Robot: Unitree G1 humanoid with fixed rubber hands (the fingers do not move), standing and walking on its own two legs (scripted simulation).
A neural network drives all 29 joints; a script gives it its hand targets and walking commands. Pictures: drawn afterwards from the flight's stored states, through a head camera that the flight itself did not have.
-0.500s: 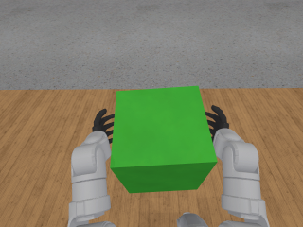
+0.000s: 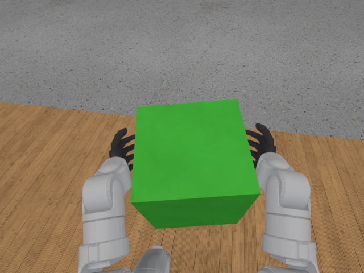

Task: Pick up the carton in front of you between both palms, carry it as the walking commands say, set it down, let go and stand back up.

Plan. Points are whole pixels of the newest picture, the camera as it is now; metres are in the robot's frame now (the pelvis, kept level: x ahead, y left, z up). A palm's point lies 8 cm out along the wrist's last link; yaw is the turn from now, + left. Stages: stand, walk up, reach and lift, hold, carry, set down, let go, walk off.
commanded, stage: carry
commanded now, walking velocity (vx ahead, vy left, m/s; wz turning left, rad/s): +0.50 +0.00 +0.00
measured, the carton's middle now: (192, 171) +0.33 +0.02 +0.01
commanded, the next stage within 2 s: none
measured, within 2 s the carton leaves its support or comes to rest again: neither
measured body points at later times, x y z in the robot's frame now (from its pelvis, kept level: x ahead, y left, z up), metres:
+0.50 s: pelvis +0.31 +0.02 -0.04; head +0.34 +0.03 +0.41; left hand +0.66 +0.15 +0.02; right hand +0.63 -0.16 +0.02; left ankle +0.28 +0.08 -0.77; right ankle +0.34 -0.12 -0.71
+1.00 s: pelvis +0.60 -0.05 -0.08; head +0.64 -0.05 +0.37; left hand +0.94 +0.13 -0.01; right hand +0.95 -0.18 -0.01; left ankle +0.66 +0.10 -0.75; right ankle +0.59 -0.09 -0.81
